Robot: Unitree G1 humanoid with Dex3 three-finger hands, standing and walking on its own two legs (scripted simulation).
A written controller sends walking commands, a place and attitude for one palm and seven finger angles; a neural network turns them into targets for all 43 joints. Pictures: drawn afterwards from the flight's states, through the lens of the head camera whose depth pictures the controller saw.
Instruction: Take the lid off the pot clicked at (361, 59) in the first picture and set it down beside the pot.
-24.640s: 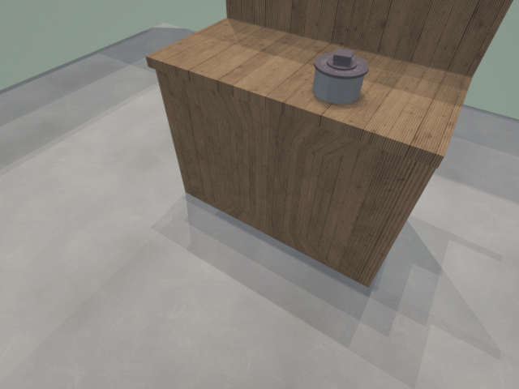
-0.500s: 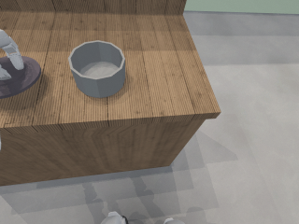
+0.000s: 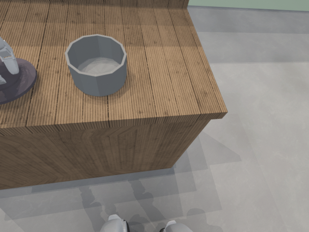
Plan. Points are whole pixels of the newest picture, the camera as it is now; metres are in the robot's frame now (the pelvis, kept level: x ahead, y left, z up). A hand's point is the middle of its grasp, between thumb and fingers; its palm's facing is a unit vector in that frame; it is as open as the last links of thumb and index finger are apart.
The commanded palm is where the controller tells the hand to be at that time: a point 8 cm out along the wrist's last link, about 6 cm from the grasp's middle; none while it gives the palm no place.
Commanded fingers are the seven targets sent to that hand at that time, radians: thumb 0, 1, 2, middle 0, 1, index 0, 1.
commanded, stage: open the fingers wide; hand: left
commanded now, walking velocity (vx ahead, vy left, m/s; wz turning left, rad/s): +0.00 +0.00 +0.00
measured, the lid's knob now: out of the picture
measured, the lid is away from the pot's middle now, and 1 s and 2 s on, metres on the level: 0.24 0.25 0.25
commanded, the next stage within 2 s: raise the empty hand in 1.16 s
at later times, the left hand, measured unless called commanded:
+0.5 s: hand out of the picture +0.45 +0.33 +0.09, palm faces -0.44 -0.11 -0.89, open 6.9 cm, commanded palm +0.51 +0.32 +0.15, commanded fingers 0.00 0.27 0.76 -0.47 -0.97 -0.56 -1.01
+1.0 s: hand out of the picture +0.47 +0.33 +0.10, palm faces -0.43 -0.11 -0.89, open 10.5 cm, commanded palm +0.51 +0.31 +0.15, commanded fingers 0.00 -0.04 0.70 -0.37 -0.82 -0.37 -0.82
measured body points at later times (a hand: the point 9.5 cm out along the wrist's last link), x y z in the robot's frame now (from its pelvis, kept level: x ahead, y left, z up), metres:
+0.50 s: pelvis -0.01 +0.00 +0.00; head +0.09 +0.03 +0.44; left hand +0.47 +0.33 +0.14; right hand +0.01 -0.29 -0.10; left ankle +0.04 +0.06 -0.70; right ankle -0.03 -0.16 -0.70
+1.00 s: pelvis +0.00 +0.00 +0.00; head +0.10 +0.03 +0.44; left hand +0.49 +0.33 +0.15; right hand -0.02 -0.28 -0.11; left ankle +0.04 +0.06 -0.70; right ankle -0.03 -0.16 -0.70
